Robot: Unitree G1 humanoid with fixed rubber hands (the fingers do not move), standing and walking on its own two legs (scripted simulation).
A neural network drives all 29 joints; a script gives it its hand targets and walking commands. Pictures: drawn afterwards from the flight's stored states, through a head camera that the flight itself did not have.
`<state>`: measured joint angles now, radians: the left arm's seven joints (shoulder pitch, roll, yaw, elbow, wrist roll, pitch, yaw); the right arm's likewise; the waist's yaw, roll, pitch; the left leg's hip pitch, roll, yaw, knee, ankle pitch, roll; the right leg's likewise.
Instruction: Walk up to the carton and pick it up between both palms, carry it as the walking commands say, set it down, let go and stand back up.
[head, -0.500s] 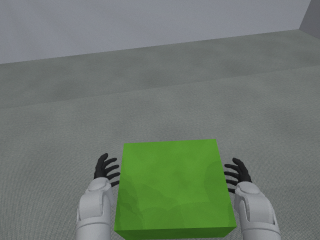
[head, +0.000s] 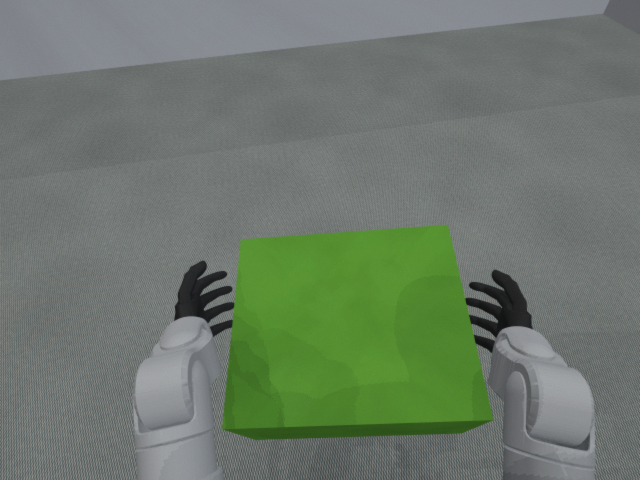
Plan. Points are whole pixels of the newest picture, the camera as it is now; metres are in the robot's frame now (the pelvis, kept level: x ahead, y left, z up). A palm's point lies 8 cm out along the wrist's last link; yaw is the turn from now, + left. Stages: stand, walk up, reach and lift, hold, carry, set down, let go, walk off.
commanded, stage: carry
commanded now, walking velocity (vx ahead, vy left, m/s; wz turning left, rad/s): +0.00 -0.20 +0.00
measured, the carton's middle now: (349, 334) +0.32 +0.00 -0.01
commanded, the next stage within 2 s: none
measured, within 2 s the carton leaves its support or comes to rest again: neither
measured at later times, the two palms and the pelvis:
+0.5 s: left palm (245, 349) +0.25 +0.12 +0.08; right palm (575, 367) +0.25 -0.24 +0.06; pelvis -0.01 -0.06 -0.01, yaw +2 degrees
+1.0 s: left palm (242, 351) +0.26 +0.12 +0.06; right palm (562, 353) +0.26 -0.23 +0.06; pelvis -0.01 -0.07 -0.01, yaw +3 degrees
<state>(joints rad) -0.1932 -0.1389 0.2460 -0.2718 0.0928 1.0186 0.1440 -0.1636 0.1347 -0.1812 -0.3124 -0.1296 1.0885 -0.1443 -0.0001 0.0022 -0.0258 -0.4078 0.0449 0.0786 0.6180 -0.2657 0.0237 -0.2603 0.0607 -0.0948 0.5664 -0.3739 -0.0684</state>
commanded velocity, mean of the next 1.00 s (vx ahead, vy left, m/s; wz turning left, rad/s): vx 0.00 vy -0.20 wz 0.00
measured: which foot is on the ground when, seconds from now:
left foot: down 0.00-0.32, up 0.34-0.84, down 0.86-1.00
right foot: down 0.00-0.88, up 0.90-1.00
